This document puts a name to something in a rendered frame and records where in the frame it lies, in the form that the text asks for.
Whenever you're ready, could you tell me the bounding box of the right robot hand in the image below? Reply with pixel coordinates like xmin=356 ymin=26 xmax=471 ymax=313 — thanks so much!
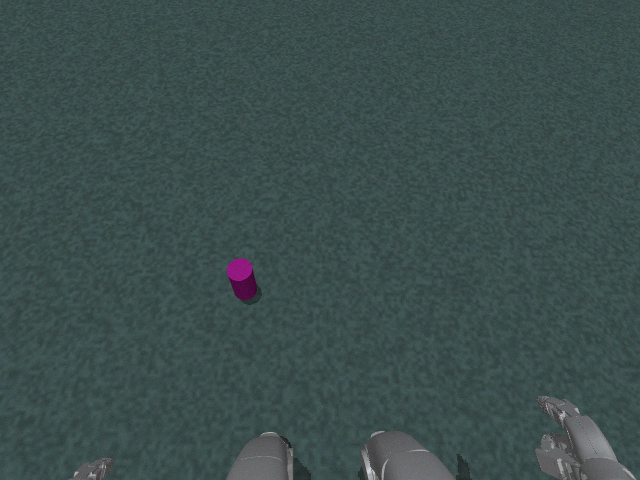
xmin=535 ymin=396 xmax=618 ymax=480

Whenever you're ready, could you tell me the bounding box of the right robot arm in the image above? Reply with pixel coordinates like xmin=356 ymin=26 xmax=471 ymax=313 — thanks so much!
xmin=579 ymin=458 xmax=636 ymax=480

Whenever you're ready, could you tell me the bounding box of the can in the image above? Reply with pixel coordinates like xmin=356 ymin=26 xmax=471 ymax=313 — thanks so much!
xmin=227 ymin=258 xmax=257 ymax=300

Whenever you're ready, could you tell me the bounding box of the left robot hand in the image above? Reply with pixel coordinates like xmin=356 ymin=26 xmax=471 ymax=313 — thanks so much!
xmin=68 ymin=458 xmax=114 ymax=480

